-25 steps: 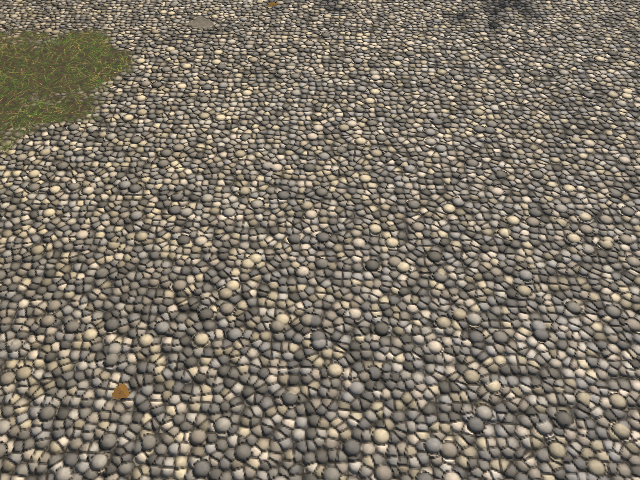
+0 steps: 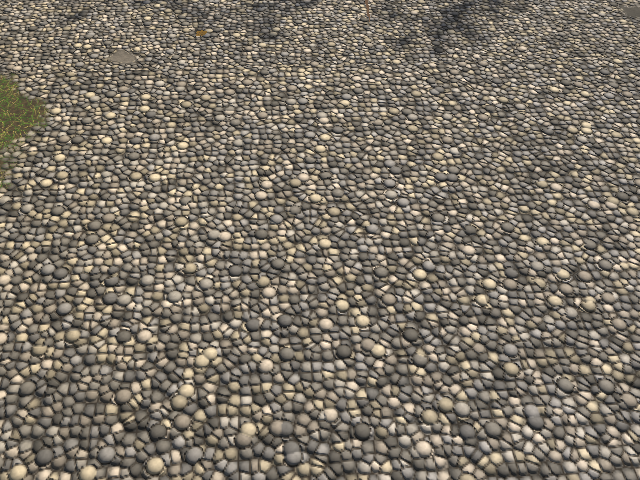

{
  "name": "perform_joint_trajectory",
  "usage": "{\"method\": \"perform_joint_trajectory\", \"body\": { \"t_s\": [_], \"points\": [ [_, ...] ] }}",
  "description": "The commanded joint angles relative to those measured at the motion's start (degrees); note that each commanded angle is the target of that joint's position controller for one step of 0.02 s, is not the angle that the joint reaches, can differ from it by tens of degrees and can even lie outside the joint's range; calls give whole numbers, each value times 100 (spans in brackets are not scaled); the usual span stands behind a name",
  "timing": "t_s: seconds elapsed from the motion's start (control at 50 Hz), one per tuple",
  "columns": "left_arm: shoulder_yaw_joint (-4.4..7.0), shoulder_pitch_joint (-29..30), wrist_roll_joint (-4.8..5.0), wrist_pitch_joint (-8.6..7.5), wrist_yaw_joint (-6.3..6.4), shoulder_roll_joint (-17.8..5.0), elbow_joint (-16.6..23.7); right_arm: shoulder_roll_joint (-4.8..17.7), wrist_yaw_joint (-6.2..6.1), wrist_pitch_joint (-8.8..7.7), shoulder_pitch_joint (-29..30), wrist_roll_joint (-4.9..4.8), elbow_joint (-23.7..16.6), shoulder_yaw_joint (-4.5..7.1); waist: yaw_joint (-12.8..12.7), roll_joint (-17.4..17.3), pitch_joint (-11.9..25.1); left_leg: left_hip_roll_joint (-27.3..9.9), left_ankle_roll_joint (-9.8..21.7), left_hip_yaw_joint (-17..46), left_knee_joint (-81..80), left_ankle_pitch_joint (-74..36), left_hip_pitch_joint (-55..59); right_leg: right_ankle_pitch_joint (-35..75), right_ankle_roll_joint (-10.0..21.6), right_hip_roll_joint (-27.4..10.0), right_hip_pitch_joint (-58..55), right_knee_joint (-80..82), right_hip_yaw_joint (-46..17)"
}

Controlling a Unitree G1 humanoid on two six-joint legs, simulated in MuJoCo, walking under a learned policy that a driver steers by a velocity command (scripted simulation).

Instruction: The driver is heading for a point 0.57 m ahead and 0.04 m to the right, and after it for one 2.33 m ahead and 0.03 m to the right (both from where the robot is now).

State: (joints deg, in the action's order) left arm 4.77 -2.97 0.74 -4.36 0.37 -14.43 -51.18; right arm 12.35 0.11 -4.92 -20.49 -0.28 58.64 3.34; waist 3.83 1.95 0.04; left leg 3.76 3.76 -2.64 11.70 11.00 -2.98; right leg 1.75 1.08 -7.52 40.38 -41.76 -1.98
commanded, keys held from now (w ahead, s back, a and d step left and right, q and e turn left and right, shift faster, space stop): w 1.00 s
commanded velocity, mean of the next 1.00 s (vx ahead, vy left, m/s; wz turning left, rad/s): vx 0.50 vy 0.00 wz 0.00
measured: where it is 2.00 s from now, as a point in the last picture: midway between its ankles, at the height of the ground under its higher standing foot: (310, 237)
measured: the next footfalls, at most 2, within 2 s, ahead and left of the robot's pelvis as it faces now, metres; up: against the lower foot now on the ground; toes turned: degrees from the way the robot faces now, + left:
right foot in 0.20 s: +0.31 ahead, -0.15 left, +0.00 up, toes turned -3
left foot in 0.76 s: +0.62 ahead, +0.09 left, +0.00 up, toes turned +2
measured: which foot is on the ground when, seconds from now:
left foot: down 0.00-0.22, up 0.24-0.74, down 0.76-1.00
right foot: up 0.00-0.18, down 0.20-0.78, up 0.80-1.00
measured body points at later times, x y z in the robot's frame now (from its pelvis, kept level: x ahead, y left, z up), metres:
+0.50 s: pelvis +0.29 -0.07 +0.00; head +0.30 -0.08 +0.45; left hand +0.30 +0.20 -0.13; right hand +0.43 -0.33 -0.12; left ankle +0.43 +0.12 -0.67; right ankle +0.27 -0.15 -0.75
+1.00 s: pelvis +0.57 +0.01 +0.00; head +0.59 +0.01 +0.45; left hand +0.69 +0.28 -0.13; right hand +0.60 -0.26 -0.14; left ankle +0.58 +0.09 -0.75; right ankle +0.64 -0.17 -0.67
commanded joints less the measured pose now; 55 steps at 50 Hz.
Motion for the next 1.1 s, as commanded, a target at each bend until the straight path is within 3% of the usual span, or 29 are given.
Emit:
{"method": "perform_joint_trajectory", "body": {
  "t_s": [0.02,0.08,0.14,0.18,0.2,0.22,0.24,0.26,0.28,0.3,0.32,0.36,0.4,0.46,0.54,0.66,0.7,0.74,0.76,0.78,0.8,0.82,0.84,0.86,0.88,0.92,0.96,1.02,1.1],
  "points": [
    [-50,677,34,-56,-79,-141,403,901,-38,-66,-73,-38,-218,155,4,-524,-330,-1419,699,632,-490,-1451,-213,563,15,208,-283,703,223],
    [-91,1133,66,-93,-178,-191,596,931,-59,14,-371,-56,-50,174,110,-532,-504,-1682,709,672,-260,-1562,457,268,95,269,-50,1079,207],
    [-60,1043,77,-146,-266,-365,658,1050,-101,96,-337,-67,-3,235,-98,-646,-390,-1887,590,682,210,-2474,910,-357,298,408,-432,1324,271],
    [112,-2,42,-159,-246,-700,368,1089,-107,144,-94,-78,-66,245,-694,-751,268,-1650,416,448,1359,-4216,778,-490,531,768,-2046,1446,563],
    [246,-1119,-6,-154,-204,-1001,45,942,-103,152,7,-35,-164,183,-1130,-607,977,-1351,243,253,2658,-3817,-79,-220,776,474,-3766,1191,242],
    [366,-2006,-119,-124,-156,-1510,-117,456,-64,75,-485,16,-275,37,-1081,491,1909,-553,-160,-38,4908,-1465,-2352,-714,1542,-992,-6148,1273,-2015],
    [266,-2148,-36,-85,-160,-1303,-175,317,-6,-76,-577,-28,-207,-41,-1043,1278,2453,-17,-236,611,6170,2111,-3396,-1289,1958,-1598,-6689,2211,-3961],
    [149,-1716,13,-86,-154,-966,-105,794,30,-182,-128,-172,-306,95,-1033,913,1740,-399,-128,943,6663,1997,-4006,-1737,1673,-1379,-6137,2352,-3422],
    [84,-1203,2,-97,-137,-751,33,916,21,-228,352,-241,-433,117,-919,535,1038,-706,-52,757,6546,1511,-4098,-1531,1457,-1162,-5222,2481,-2562],
    [35,-796,-57,-124,-159,-613,76,862,-27,-216,589,-196,-477,140,-711,113,545,-949,-52,625,6138,1036,-3878,-1145,1336,-941,-4258,2711,-1977],
    [-19,-578,-112,-168,-183,-437,92,835,-76,-142,587,-117,-459,194,-500,119,337,-1133,-40,660,5764,769,-3501,-794,1220,-736,-3623,2891,-1583],
    [-40,-578,-122,-194,-213,-395,18,551,-97,11,352,-89,-411,179,-282,237,240,-1238,-58,660,5386,570,-3057,-701,1228,-605,-3037,3203,-1239],
    [-3,-766,-104,-211,-159,-584,-77,522,-113,78,562,-62,-496,190,-253,202,52,-1284,-146,604,4935,178,-3266,-567,1287,-560,-2880,3437,-969],
    [19,-1082,-92,-188,-47,-726,-195,570,-97,78,1201,8,-709,210,-381,109,-134,-1271,-283,574,3928,-821,-3700,-245,1203,-480,-3053,3555,-658],
    [9,-1463,-32,-163,6,-758,-344,436,-11,39,1971,-22,-918,139,-608,132,-280,-1034,-305,351,2672,-1790,-3429,-177,999,-272,-3162,3573,-203],
    [65,-2015,20,-28,34,-869,-651,498,171,-25,2812,-91,-1279,52,-824,138,-529,-867,-160,300,1855,-1217,-3667,112,970,-706,-4304,3097,-259],
    [104,-1940,30,30,57,-952,-662,644,217,-65,2611,-106,-1283,88,-633,261,-386,-734,-12,207,1693,-768,-3220,869,863,-803,-4519,2746,-262],
    [90,-1691,49,80,63,-931,-599,987,192,-85,1427,-71,-942,274,11,302,333,-364,236,-111,1504,-736,-1456,2605,655,-486,-4316,1457,39],
    [11,-1642,-6,76,63,-756,-489,1354,143,-85,301,-7,-646,413,417,33,1126,-913,545,487,1784,-954,344,1941,468,-189,-3329,1,263],
    [-183,-2257,-61,-40,-3,-131,-402,1926,106,-40,-432,47,-493,549,264,-1324,2013,-2395,1468,3043,1492,-242,2670,-770,3,795,-913,-2331,506],
    [-165,-2136,12,-192,-48,-288,-473,1493,113,-12,-482,-6,-478,394,311,-1548,2351,-2674,1627,4402,667,332,2856,-3440,42,1008,-103,-3234,-323],
    [-34,-1597,173,-280,-76,-749,-324,1186,100,-19,39,-43,-561,293,263,-1249,1482,-2455,1307,3594,579,609,2166,-3200,151,631,444,-3599,-421],
    [-27,-1220,205,-302,-55,-784,-232,989,92,-26,539,-24,-703,230,118,-860,915,-2229,1108,2816,442,403,1275,-2660,206,304,420,-3417,-236],
    [3,-1035,138,-272,-9,-737,-211,806,115,-40,907,28,-751,170,-61,-560,464,-2011,1004,2278,209,52,381,-2245,192,98,181,-3011,-132],
    [42,-1109,77,-193,29,-666,-234,653,132,-72,1098,83,-763,119,-279,-633,271,-1809,894,1899,17,-218,-212,-1959,192,-77,-207,-2667,-177],
    [19,-1298,45,-50,47,-393,-271,661,149,-101,1060,78,-695,114,-455,-712,171,-1695,927,1555,-267,-475,-733,-1757,144,-161,-587,-2306,-148],
    [28,-1058,6,5,66,-379,-165,857,90,-126,850,66,-603,155,-471,-597,11,-1682,1000,1304,-444,-827,-811,-1339,38,-191,-341,-1825,-106],
    [25,-479,-49,-5,38,-362,35,955,-9,-102,566,45,-506,167,-353,-510,-121,-1587,910,961,-514,-1238,-623,-363,-79,-153,-34,-777,-67],
    [-59,319,1,-39,-57,-241,245,1002,-51,-76,178,-21,-374,162,-104,-522,-296,-1422,739,567,-560,-1158,-487,487,-76,112,-347,474,182]
  ]
}}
